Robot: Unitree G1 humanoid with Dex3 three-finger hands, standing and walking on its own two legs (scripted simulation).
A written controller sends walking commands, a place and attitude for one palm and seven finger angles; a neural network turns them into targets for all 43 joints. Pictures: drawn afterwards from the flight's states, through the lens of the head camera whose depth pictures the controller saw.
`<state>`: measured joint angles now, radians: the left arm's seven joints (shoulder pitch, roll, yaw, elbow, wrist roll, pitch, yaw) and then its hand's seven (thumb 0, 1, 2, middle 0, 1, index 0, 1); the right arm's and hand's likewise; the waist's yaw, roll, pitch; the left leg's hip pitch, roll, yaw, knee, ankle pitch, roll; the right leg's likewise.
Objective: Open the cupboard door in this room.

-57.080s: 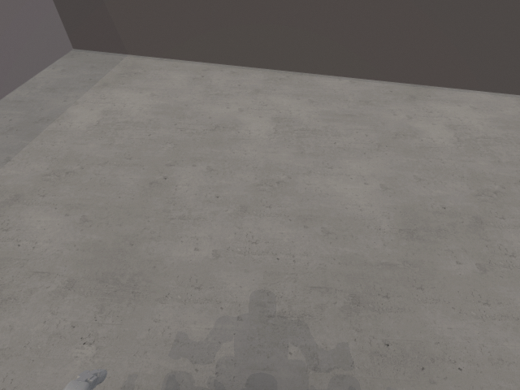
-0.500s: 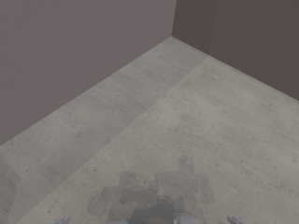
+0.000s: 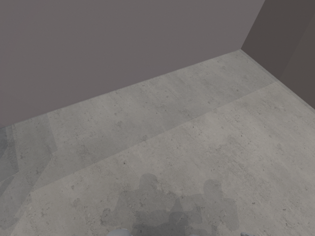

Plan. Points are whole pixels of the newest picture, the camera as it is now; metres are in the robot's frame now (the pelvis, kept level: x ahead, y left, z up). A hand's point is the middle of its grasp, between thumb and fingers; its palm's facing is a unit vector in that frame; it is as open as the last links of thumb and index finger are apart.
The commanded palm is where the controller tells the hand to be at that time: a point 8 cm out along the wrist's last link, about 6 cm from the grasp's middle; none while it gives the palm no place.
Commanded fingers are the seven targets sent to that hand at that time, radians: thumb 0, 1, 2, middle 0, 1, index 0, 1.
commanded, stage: turn to face it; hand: left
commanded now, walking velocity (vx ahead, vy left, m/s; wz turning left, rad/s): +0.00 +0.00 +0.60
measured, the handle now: out of the picture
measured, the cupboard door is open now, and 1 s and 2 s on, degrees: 46 46 46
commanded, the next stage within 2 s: none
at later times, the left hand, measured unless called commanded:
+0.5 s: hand out of the picture +0.06 +0.18 -0.13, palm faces +0.26 -0.92 -0.29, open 7.4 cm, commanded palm none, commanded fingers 0.00 0.90 0.90 -0.20 -0.30 -0.20 -0.30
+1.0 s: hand out of the picture -0.06 +0.22 -0.15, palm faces +0.57 -0.78 -0.26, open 7.4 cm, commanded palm none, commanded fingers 0.00 0.90 0.90 -0.20 -0.30 -0.20 -0.30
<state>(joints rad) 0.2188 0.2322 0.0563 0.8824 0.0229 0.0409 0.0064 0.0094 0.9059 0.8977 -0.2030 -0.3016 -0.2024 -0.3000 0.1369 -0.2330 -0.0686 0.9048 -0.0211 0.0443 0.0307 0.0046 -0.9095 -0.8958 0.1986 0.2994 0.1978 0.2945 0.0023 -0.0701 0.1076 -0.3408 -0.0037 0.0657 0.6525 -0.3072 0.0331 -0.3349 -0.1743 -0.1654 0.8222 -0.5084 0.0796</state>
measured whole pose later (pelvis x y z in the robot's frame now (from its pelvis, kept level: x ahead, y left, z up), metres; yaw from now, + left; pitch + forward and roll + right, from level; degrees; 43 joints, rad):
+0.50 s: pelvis +0.01 -0.04 +0.02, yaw +16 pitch +0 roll +1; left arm 0.15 0.19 0.04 0.85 0.02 0.02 0.02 0.01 0.91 0.90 -0.20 -0.30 -0.20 -0.30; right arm 0.18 -0.27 -0.10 0.93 -0.02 0.08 0.02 0.00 -0.91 -0.90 0.20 0.30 0.20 0.29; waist -0.03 0.04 0.10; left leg -0.50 -0.05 -0.05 1.07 -0.45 -0.04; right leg -0.23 -0.06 -0.08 0.54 -0.32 0.00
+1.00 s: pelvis +0.00 -0.01 +0.02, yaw +34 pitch +1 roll -1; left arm 0.18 0.27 0.08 0.89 0.02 0.06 0.01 0.01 0.91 0.90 -0.20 -0.30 -0.20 -0.30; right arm 0.14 -0.22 -0.04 0.89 -0.03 0.03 0.00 0.00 -0.91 -0.90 0.20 0.30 0.20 0.30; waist 0.02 -0.03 0.10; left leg -0.29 -0.03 -0.03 0.50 -0.22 0.04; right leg -0.49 -0.09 0.00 1.08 -0.41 0.09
